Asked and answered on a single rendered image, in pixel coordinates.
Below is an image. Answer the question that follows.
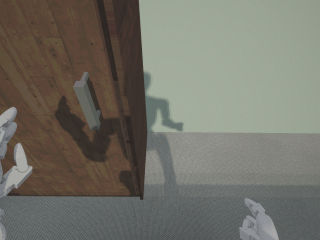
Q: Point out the handle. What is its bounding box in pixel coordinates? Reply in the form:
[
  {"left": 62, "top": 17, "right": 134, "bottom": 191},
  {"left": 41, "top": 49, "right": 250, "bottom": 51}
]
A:
[{"left": 73, "top": 72, "right": 101, "bottom": 130}]

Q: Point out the left robot hand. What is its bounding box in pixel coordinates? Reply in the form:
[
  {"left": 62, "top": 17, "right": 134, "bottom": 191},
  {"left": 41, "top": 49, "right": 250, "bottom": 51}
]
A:
[{"left": 0, "top": 107, "right": 33, "bottom": 201}]

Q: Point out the right robot hand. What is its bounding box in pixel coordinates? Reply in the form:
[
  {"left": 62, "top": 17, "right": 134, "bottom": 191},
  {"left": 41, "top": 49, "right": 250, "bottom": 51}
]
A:
[{"left": 239, "top": 198, "right": 279, "bottom": 240}]

